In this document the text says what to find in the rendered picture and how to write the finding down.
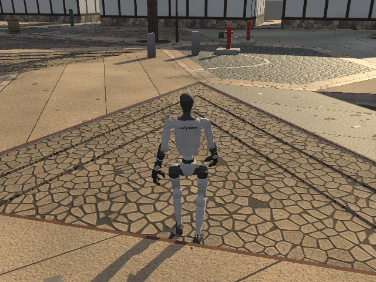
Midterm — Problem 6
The robot right forearm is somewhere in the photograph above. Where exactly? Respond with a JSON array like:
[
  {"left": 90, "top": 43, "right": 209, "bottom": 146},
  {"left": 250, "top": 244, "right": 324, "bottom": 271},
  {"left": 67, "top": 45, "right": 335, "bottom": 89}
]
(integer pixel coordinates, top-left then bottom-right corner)
[{"left": 209, "top": 141, "right": 218, "bottom": 159}]

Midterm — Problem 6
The robot right shin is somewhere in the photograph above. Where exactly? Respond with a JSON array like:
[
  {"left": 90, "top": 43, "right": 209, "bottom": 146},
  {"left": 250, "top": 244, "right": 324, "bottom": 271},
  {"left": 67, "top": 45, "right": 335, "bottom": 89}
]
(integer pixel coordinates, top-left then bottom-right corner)
[{"left": 195, "top": 197, "right": 206, "bottom": 238}]

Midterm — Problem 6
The right robot hand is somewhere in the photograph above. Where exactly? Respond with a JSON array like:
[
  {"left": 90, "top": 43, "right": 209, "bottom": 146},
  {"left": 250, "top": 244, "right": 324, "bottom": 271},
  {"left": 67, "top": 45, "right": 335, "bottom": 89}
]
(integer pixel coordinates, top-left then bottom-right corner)
[{"left": 204, "top": 156, "right": 218, "bottom": 167}]

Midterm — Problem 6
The robot left forearm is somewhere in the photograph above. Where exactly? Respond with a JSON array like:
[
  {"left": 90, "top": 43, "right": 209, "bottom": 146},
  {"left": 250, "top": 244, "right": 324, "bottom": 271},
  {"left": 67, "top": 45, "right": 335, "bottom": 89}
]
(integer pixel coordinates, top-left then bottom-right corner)
[{"left": 153, "top": 143, "right": 166, "bottom": 171}]

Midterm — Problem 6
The robot right upper arm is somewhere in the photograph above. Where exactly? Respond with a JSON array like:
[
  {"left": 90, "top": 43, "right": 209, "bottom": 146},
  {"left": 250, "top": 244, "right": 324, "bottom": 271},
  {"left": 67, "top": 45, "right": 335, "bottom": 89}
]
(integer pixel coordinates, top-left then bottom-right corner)
[{"left": 200, "top": 117, "right": 215, "bottom": 149}]

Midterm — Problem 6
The left robot hand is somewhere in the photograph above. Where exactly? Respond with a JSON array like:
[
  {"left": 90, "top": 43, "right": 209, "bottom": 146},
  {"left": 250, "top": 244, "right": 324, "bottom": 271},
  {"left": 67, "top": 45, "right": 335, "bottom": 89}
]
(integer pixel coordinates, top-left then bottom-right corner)
[{"left": 152, "top": 169, "right": 165, "bottom": 185}]

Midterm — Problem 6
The robot left upper arm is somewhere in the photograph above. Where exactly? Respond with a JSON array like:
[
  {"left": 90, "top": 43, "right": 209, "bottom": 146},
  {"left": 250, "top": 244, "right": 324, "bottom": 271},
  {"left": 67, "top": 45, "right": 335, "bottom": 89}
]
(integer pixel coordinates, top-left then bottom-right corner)
[{"left": 160, "top": 119, "right": 175, "bottom": 152}]

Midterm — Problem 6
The robot right thigh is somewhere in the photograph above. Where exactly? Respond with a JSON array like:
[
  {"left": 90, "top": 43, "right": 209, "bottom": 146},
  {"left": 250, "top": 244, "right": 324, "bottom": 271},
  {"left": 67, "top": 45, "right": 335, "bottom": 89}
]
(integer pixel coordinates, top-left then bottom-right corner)
[{"left": 195, "top": 164, "right": 209, "bottom": 207}]

